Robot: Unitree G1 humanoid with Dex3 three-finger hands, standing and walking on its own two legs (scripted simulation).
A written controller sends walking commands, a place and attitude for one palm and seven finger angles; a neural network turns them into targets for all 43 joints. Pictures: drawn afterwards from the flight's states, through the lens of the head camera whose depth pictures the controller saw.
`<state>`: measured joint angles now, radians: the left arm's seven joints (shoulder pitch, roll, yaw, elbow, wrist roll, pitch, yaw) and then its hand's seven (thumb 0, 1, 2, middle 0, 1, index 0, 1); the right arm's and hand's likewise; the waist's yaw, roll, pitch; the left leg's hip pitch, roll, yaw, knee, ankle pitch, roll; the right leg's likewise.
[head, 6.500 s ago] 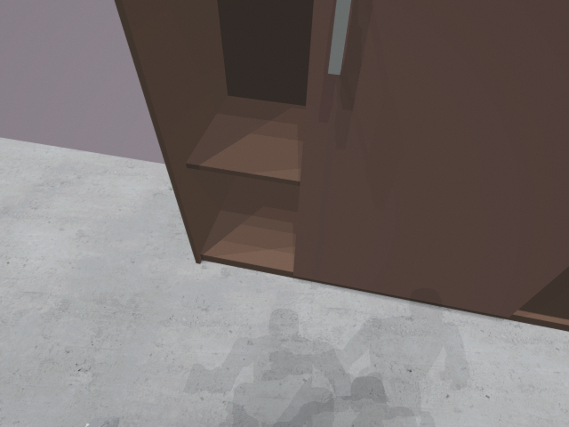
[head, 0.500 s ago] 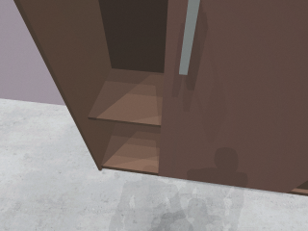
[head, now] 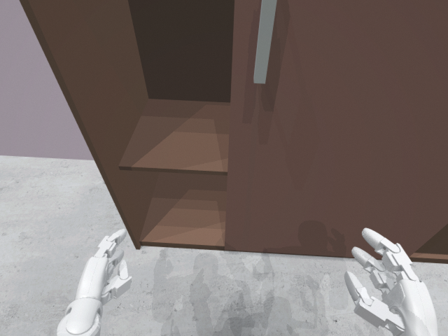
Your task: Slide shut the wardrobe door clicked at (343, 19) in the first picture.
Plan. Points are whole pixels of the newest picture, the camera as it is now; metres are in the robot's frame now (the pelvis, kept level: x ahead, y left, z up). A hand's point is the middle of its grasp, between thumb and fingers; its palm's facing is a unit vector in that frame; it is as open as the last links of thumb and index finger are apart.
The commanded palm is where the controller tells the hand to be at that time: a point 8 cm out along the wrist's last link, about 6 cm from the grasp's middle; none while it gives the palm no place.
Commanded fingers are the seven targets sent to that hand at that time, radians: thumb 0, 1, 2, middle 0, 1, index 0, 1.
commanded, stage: raise the hand with hooked fingers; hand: right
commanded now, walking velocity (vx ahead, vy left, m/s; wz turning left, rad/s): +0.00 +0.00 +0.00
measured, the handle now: (265, 19) +0.59 -0.05 +0.31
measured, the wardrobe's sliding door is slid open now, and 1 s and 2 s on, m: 0.40 0.40 0.40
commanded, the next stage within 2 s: move the hooked fingers beside the handle in 1.62 s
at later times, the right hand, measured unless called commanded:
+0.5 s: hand (422, 219) +0.25 -0.25 +0.17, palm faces +0.07 +0.99 -0.09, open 11.9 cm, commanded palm +0.21 -0.30 +0.19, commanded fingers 0.00 0.27 -0.40 0.28 1.05 0.28 1.05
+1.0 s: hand out of the picture +0.27 -0.31 +0.29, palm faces +0.13 +0.98 -0.14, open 13.9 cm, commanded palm +0.23 -0.35 +0.30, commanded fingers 0.00 0.50 -0.30 0.30 1.20 0.30 1.20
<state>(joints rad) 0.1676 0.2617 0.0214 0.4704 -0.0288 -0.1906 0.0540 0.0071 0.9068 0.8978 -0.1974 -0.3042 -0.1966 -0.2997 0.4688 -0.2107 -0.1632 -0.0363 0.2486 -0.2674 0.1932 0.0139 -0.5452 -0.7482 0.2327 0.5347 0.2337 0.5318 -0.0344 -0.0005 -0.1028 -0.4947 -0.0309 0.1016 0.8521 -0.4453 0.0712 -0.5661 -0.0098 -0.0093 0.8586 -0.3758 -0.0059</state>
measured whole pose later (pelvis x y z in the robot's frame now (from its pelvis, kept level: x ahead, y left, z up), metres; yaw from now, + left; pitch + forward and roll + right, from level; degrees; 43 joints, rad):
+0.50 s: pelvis +0.01 -0.02 +0.03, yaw +0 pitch -1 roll +1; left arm 0.30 0.28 -0.05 0.67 -0.06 -0.34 0.09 0.01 0.90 0.90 -0.20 -0.30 -0.20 -0.30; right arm 0.19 -0.34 -0.34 -0.09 0.34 -0.04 0.31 0.01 0.04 -0.50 0.27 0.91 0.27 0.91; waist -0.04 -0.05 -0.04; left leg -0.25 -0.03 0.08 0.57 -0.32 0.04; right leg -0.32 0.00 -0.03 0.61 -0.28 -0.03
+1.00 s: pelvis +0.00 -0.03 +0.04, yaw -2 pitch -5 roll +1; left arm 0.13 0.24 -0.14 0.64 -0.09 -0.22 0.09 0.01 0.90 0.90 -0.20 -0.31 -0.20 -0.30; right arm -0.21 -0.51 -0.45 -0.06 0.32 0.36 0.38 -0.01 0.48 -0.31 0.30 1.19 0.30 1.19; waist -0.09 -0.06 -0.02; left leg -0.09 0.00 0.10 0.43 -0.25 0.02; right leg -0.17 0.05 0.00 0.45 -0.19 -0.05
